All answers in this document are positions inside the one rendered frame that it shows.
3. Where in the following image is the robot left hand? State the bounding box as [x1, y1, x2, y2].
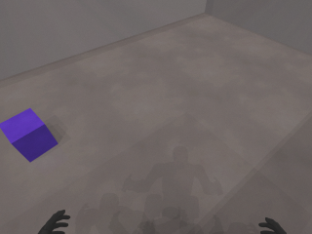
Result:
[38, 210, 70, 234]

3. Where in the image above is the robot right hand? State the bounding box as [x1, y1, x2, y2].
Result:
[259, 217, 287, 234]

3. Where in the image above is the carton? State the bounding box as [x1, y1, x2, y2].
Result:
[0, 108, 58, 162]

